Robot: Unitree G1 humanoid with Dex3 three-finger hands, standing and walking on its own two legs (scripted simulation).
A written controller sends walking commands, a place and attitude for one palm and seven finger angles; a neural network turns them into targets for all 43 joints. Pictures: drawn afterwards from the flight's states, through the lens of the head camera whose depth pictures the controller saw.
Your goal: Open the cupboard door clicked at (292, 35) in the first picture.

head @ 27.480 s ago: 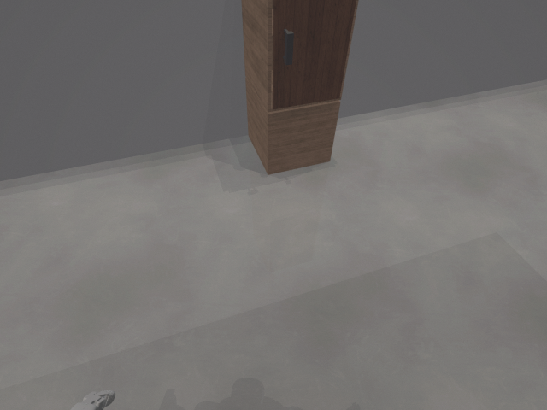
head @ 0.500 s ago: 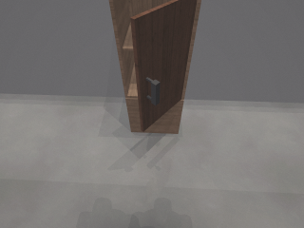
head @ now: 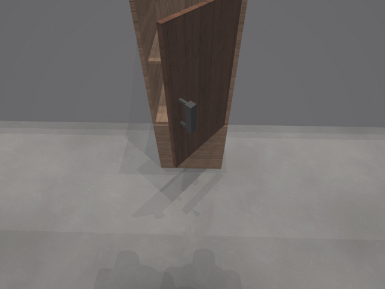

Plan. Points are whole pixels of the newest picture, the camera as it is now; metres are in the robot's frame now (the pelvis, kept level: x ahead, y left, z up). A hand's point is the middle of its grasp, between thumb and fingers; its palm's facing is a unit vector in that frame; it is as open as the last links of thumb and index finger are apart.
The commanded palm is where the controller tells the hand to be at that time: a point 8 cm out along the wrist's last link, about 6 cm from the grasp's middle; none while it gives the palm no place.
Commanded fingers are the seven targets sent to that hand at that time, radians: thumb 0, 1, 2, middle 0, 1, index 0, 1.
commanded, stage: walk to a spot facing it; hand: left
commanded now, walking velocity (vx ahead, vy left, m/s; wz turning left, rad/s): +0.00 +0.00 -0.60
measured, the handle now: (186, 115) +0.64 +0.07 -0.06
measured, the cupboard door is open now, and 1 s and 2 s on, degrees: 50 50 50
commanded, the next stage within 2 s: none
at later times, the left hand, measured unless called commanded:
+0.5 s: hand out of the picture +0.08 +0.15 -0.16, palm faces -0.16 -0.94 -0.31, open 7.4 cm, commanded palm none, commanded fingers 0.00 0.90 0.90 -0.20 -0.30 -0.20 -0.30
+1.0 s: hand (139, 279) +0.17 +0.15 -0.19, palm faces -0.42 -0.88 -0.24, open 7.4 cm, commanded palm none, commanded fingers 0.00 0.90 0.90 -0.20 -0.30 -0.20 -0.30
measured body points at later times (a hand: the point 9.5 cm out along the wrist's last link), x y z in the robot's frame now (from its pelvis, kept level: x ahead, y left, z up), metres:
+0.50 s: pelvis -0.02 -0.05 -0.01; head +0.04 -0.09 +0.44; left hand +0.09 +0.20 -0.14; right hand +0.00 -0.31 -0.17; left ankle -0.03 +0.12 -0.66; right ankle -0.04 -0.11 -0.74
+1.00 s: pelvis +0.04 -0.02 -0.01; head +0.10 -0.03 +0.43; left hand +0.20 +0.20 -0.17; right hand +0.03 -0.29 -0.13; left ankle +0.08 +0.09 -0.74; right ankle -0.06 -0.10 -0.69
